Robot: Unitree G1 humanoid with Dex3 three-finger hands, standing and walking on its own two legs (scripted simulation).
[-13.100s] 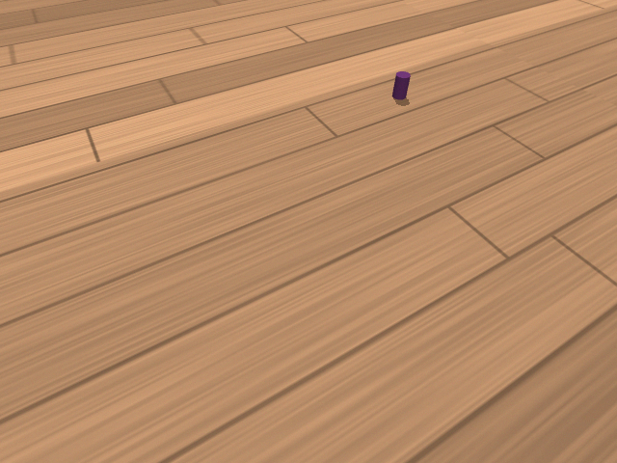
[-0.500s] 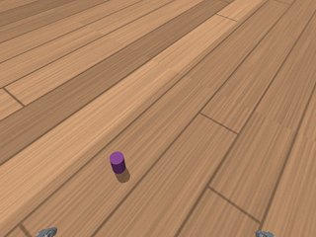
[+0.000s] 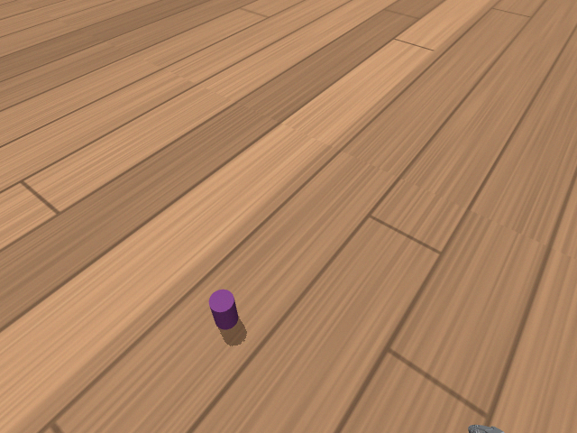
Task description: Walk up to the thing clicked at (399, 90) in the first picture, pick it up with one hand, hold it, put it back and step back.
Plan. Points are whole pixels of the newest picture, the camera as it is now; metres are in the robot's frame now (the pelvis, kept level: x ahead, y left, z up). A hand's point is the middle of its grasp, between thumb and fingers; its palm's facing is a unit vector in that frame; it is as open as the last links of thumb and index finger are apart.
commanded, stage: stand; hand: left
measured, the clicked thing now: (224, 309) +0.64 +0.23 -0.71
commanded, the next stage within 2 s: walk up in 0.84 s
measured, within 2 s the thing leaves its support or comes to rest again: neither
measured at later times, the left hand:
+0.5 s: hand out of the picture +0.06 +0.26 -0.16, palm faces -0.03 -0.94 -0.34, open 7.3 cm
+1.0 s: hand out of the picture +0.09 +0.26 -0.15, palm faces -0.04 -0.93 -0.36, open 7.3 cm
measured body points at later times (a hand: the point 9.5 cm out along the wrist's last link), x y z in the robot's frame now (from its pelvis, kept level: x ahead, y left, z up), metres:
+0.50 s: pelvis -0.01 +0.00 +0.00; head +0.00 +0.00 +0.45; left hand +0.06 +0.31 -0.13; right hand +0.06 -0.30 -0.13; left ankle +0.02 +0.14 -0.75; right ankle -0.01 -0.13 -0.75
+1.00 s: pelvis +0.03 -0.01 -0.01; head +0.03 -0.01 +0.44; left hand +0.10 +0.31 -0.13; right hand +0.09 -0.32 -0.13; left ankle +0.02 +0.13 -0.75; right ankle -0.01 -0.12 -0.74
